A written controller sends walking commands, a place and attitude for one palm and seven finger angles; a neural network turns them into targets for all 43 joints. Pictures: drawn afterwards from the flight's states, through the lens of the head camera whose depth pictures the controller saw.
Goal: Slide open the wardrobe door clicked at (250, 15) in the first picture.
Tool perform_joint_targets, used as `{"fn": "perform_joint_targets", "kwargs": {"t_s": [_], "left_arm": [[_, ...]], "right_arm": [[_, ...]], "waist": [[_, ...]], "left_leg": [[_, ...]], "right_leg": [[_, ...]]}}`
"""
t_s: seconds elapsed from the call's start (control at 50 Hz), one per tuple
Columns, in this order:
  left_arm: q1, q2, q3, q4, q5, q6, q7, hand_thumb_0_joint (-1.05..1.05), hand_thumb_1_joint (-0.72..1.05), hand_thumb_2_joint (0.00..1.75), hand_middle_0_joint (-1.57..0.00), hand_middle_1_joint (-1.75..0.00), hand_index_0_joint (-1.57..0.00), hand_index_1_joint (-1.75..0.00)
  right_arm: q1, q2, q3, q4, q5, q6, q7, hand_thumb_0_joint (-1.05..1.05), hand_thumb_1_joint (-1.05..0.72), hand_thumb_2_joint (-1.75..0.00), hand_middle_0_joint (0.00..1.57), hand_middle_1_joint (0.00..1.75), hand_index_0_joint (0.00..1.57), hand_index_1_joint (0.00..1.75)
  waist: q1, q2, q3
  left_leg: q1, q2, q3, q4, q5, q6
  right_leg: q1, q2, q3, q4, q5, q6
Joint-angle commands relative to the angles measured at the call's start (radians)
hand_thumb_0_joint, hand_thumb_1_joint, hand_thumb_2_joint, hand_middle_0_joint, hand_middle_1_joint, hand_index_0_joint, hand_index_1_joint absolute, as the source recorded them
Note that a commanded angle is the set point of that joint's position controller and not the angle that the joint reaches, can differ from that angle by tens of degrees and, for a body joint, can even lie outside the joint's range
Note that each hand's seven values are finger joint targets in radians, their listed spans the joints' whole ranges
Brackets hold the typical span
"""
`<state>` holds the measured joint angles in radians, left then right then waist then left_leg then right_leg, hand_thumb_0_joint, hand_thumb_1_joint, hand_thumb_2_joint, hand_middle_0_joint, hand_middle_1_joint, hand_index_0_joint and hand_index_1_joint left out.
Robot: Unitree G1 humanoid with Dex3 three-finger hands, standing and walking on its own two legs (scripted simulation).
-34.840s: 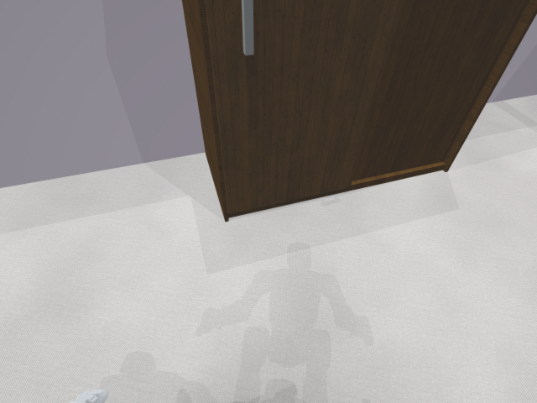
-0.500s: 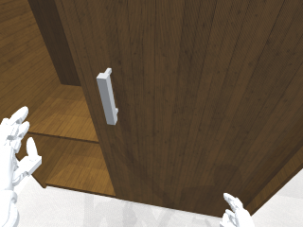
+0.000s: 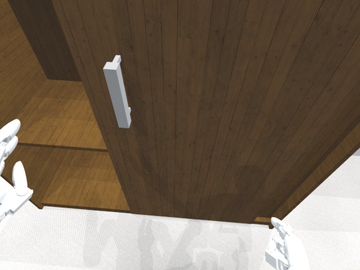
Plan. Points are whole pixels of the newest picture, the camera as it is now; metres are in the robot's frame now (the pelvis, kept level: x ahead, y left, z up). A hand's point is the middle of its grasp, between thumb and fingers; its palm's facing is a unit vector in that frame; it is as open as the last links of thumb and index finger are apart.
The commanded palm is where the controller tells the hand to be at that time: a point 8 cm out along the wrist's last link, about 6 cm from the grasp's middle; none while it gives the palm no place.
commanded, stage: step back with the hand held close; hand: left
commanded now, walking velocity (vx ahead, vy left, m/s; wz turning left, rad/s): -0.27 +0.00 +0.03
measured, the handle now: (121, 93) +0.47 +0.18 +0.14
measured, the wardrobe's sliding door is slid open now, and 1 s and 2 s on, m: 0.52 0.52 0.52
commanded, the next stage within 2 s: stop stepping back and stand still in 0.56 s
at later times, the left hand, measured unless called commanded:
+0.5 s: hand out of the picture +0.09 +0.28 +0.18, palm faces +0.54 -0.71 -0.44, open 7.4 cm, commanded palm +0.00 +0.31 +0.18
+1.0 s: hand out of the picture +0.00 +0.27 +0.16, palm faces +0.41 -0.79 -0.45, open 7.4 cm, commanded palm -0.06 +0.31 +0.18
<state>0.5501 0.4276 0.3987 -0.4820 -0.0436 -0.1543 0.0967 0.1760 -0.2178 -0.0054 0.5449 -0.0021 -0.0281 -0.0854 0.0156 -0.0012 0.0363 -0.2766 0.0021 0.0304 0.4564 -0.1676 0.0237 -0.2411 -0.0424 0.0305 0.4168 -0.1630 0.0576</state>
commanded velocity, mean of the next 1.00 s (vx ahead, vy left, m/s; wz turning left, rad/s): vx -0.12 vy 0.00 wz -0.04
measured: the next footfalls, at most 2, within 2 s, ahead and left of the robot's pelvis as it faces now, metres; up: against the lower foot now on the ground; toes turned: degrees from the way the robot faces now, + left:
right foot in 0.58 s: -0.15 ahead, -0.06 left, +0.00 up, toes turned +0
left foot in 0.82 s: -0.14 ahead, +0.10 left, +0.00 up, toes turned +6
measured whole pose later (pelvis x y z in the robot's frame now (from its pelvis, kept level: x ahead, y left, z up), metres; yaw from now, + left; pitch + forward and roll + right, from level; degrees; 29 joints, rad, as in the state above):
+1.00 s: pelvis -0.19 +0.00 +0.00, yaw +2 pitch +0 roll +0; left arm 0.55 0.44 0.42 -0.54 -0.03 -0.18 0.14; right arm 0.22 -0.18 0.02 0.55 -0.01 -0.16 -0.05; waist -0.03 -0.08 0.00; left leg -0.24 -0.01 0.08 0.44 -0.21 0.04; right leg -0.30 0.02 -0.04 0.67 -0.39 0.01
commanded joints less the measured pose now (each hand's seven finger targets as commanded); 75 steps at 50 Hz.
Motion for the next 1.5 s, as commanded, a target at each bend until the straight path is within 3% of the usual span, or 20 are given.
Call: {"fn": "perform_joint_targets", "kwargs": {"t_s": [0.0, 0.12, 0.26, 0.36, 0.38, 0.44, 0.5, 0.54, 0.56, 0.6, 0.68, 0.86, 0.98, 1.02, 1.06, 1.1, 1.24, 1.3, 1.44, 1.48], "left_arm": [[-0.052, 0.167, 0.169, -0.195, -0.001, -0.092, 0.038, 0.0, 0.9, 0.9, -0.2, -0.3, -0.2, -0.3], [-0.119, 0.113, 0.132, -0.127, 0.035, -0.116, 0.042, 0.0, 0.9, 0.9, -0.2, -0.3, -0.2, -0.3], [-0.178, 0.164, 0.12, -0.226, 0.02, -0.143, 0.064, 0.0, 0.9, 0.9, -0.2, -0.3, -0.2, -0.3], [-0.187, 0.156, 0.175, -0.256, 0.043, -0.164, 0.08, 0.0, 0.9, 0.9, -0.2, -0.3, -0.2, -0.3], [-0.208, 0.175, 0.193, -0.254, 0.053, -0.163, 0.082, 0.0, 0.9, 0.9, -0.2, -0.3, -0.2, -0.3], [-0.116, 0.188, 0.224, -0.178, 0.028, -0.169, 0.072, 0.0, 0.9, 0.9, -0.2, -0.3, -0.2, -0.3], [-0.016, 0.136, 0.156, -0.165, -0.003, -0.149, 0.056, 0.0, 0.9, 0.9, -0.2, -0.3, -0.2, -0.3], [-0.012, 0.182, 0.175, -0.185, -0.011, -0.151, 0.053, 0.0, 0.9, 0.9, -0.2, -0.3, -0.2, -0.3], [-0.074, 0.217, 0.16, -0.234, -0.003, -0.154, 0.055, 0.0, 0.9, 0.9, -0.2, -0.3, -0.2, -0.3], [-0.139, 0.252, 0.19, -0.197, 0.019, -0.158, 0.083, 0.0, 0.9, 0.9, -0.2, -0.3, -0.2, -0.3], [-0.231, 0.173, 0.105, -0.075, 0.017, -0.081, 0.053, 0.0, 0.9, 0.9, -0.2, -0.3, -0.2, -0.3], [-0.048, 0.203, 0.158, -0.345, 0.003, -0.083, 0.074, 0.0, 0.9, 0.9, -0.2, -0.3, -0.2, -0.3], [0.002, 0.167, 0.175, -0.197, 0.013, -0.086, 0.074, 0.0, 0.9, 0.9, -0.2, -0.3, -0.2, -0.3], [-0.015, 0.171, 0.171, -0.127, 0.018, -0.08, 0.071, 0.0, 0.9, 0.9, -0.2, -0.3, -0.2, -0.3], [-0.107, 0.169, 0.133, -0.109, 0.002, -0.082, 0.058, 0.0, 0.9, 0.9, -0.2, -0.3, -0.2, -0.3], [-0.182, 0.149, 0.118, -0.09, 0.004, -0.105, 0.056, 0.0, 0.9, 0.9, -0.2, -0.3, -0.2, -0.3], [-0.255, 0.155, 0.063, -0.188, 0.023, -0.103, 0.075, 0.0, 0.9, 0.9, -0.2, -0.3, -0.2, -0.3], [-0.244, 0.193, 0.122, -0.328, 0.032, -0.137, 0.087, 0.0, 0.9, 0.9, -0.2, -0.3, -0.2, -0.3], [0.03, 0.185, 0.202, -0.167, 0.008, -0.098, 0.076, 0.0, 0.9, 0.9, -0.2, -0.3, -0.2, -0.3], [-0.009, 0.214, 0.211, -0.129, 0.002, -0.091, 0.072, 0.0, 0.9, 0.9, -0.2, -0.3, -0.2, -0.3]], "right_arm": [[-0.089, -0.138, -0.046, -0.161, 0.001, -0.07, -0.018, 0.0, -0.9, -0.9, 0.2, 0.3, 0.2, 0.3], [-0.073, -0.156, -0.049, -0.145, 0.006, -0.115, -0.019, 0.0, -0.9, -0.9, 0.2, 0.3, 0.2, 0.3], [-0.024, -0.108, -0.038, -0.076, -0.009, -0.137, -0.005, 0.0, -0.9, -0.9, 0.2, 0.3, 0.2, 0.3], [-0.073, -0.16, -0.045, -0.109, -0.012, -0.178, -0.032, 0.0, -0.9, -0.9, 0.2, 0.3, 0.2, 0.3], [-0.067, -0.14, -0.05, -0.102, -0.016, -0.182, -0.027, 0.0, -0.9, -0.9, 0.2, 0.3, 0.2, 0.3], [-0.056, -0.139, -0.08, -0.089, 0.001, -0.193, -0.001, 0.0, -0.9, -0.9, 0.2, 0.3, 0.2, 0.3], [-0.086, -0.114, -0.069, -0.084, 0.01, -0.191, 0.021, 0.0, -0.9, -0.9, 0.2, 0.3, 0.2, 0.3], [-0.062, -0.092, -0.068, -0.059, 0.008, -0.176, 0.025, 0.0, -0.9, -0.9, 0.2, 0.3, 0.2, 0.3], [-0.086, -0.073, -0.054, -0.056, 0.008, -0.163, 0.026, 0.0, -0.9, -0.9, 0.2, 0.3, 0.2, 0.3], [-0.06, -0.066, -0.026, -0.047, -0.021, -0.169, 0.018, 0.0, -0.9, -0.9, 0.2, 0.3, 0.2, 0.3], [-0.087, -0.085, -0.024, -0.054, 0.0, -0.167, -0.009, 0.0, -0.9, -0.9, 0.2, 0.3, 0.2, 0.3], [-0.037, -0.114, -0.035, -0.131, 0.003, -0.182, 0.01, 0.0, -0.9, -0.9, 0.2, 0.3, 0.2, 0.3], [-0.064, -0.134, -0.04, -0.107, -0.007, -0.149, 0.016, 0.0, -0.9, -0.9, 0.2, 0.3, 0.2, 0.3], [-0.068, -0.139, -0.058, -0.11, -0.011, -0.121, 0.005, 0.0, -0.9, -0.9, 0.2, 0.3, 0.2, 0.3], [-0.069, -0.134, -0.062, -0.101, -0.001, -0.109, 0.012, 0.0, -0.9, -0.9, 0.2, 0.3, 0.2, 0.3], [-0.01, -0.133, -0.057, -0.045, -0.007, -0.129, 0.018, 0.0, -0.9, -0.9, 0.2, 0.3, 0.2, 0.3], [-0.033, -0.123, -0.037, -0.03, -0.022, -0.176, -0.022, 0.0, -0.9, -0.9, 0.2, 0.3, 0.2, 0.3], [-0.037, -0.139, -0.037, -0.059, -0.019, -0.195, -0.011, 0.0, -0.9, -0.9, 0.2, 0.3, 0.2, 0.3], [0.002, -0.121, -0.042, -0.048, 0.001, -0.207, 0.033, 0.0, -0.9, -0.9, 0.2, 0.3, 0.2, 0.3], [-0.008, -0.104, -0.049, -0.065, 0.007, -0.188, 0.035, 0.0, -0.9, -0.9, 0.2, 0.3, 0.2, 0.3]], "waist": [[0.018, 0.149, -0.153], [0.013, 0.136, -0.059], [-0.017, -0.12, -0.112], [0.002, 0.421, -0.127], [0.001, 0.372, -0.13], [0.019, 0.187, -0.156], [0.021, 0.283, -0.111], [0.007, 0.073, -0.107], [0.017, -0.215, -0.095], [0.027, -0.185, -0.149], [0.004, -0.217, -0.152], [-0.011, 0.269, -0.227], [-0.009, 0.191, -0.066], [-0.003, 0.04, -0.055], [0.004, -0.276, 0.016], [-0.031, -0.151, -0.088], [-0.029, -0.012, -0.054], [-0.016, 0.393, -0.03], [0.004, 0.14, -0.128], [-0.025, -0.213, -0.147]], "left_leg": [[-0.098, 0.088, -0.094, -0.151, -0.047, 0.044], [-0.406, 0.122, -0.149, -0.195, -0.515, 0.089], [0.094, -0.016, -0.023, 0.261, -0.222, -0.002], [-0.388, 0.275, -0.44, -0.378, -0.741, 0.129], [-0.475, 0.315, -0.459, -0.403, -0.698, 0.168], [-0.323, 0.258, -0.299, -0.282, -0.47, 0.141], [-0.216, 0.191, -0.153, -0.229, -0.432, 0.036], [-0.033, 0.075, -0.02, 0.127, -0.245, -0.041], [-0.05, -0.008, 0.01, 0.452, -0.211, -0.071], [-0.29, 0.002, -0.017, 0.678, -0.321, -0.072], [-0.142, -0.005, 0.039, 0.4, -0.223, -0.039], [0.3, 0.215, -0.214, -0.109, 0.625, 0.03], [-0.245, 0.192, -0.127, -0.25, -0.514, 0.056], [-0.341, 0.069, -0.046, 0.035, -0.546, 0.02], [-0.406, -0.001, -0.02, 0.617, -0.327, -0.018], [-0.355, 0.039, -0.065, 0.661, -0.226, -0.019], [0.141, 0.025, 0.065, 0.05, -0.181, 0.015], [0.134, 0.348, -0.456, -0.256, -0.294, 0.168], [-0.046, 0.177, -0.034, 0.071, 0.121, 0.038], [-0.185, 0.033, 0.048, 0.311, -0.1, -0.027]], "right_leg": [[0.132, 0.042, -0.036, 0.065, 0.089, -0.028], [0.201, 0.053, 0.0, 0.14, -0.075, -0.03], [-0.357, -0.15, 0.161, -0.16, -0.336, -0.141], [0.081, 0.138, -0.047, 0.517, -0.204, -0.019], [0.146, 0.14, -0.022, 0.695, -0.21, -0.024], [0.075, 0.138, -0.035, 0.576, -0.297, -0.045], [0.026, 0.121, -0.111, 0.194, -0.382, -0.086], [-0.164, -0.06, 0.105, -0.188, -0.321, -0.145], [-0.298, -0.298, 0.463, -0.307, -0.19, -0.205], [-0.078, -0.313, 0.3, -0.111, 0.672, -0.217], [0.024, -0.18, 0.178, 0.026, 0.765, -0.172], [-0.175, 0.066, -0.056, 0.296, -0.196, -0.048], [0.188, 0.067, -0.126, 0.13, -0.257, -0.077], [0.213, 0.0, 0.044, -0.035, -0.416, -0.155], [0.017, -0.347, 0.557, -0.308, -0.584, -0.314], [0.07, -0.28, 0.388, -0.201, -0.267, -0.284], [-0.173, -0.126, 0.088, -0.026, -0.406, -0.177], [-0.31, 0.073, -0.071, 0.48, -0.374, -0.06], [0.126, 0.044, -0.095, 0.029, -0.069, -0.059], [0.155, -0.188, 0.269, -0.058, 0.215, -0.172]]}}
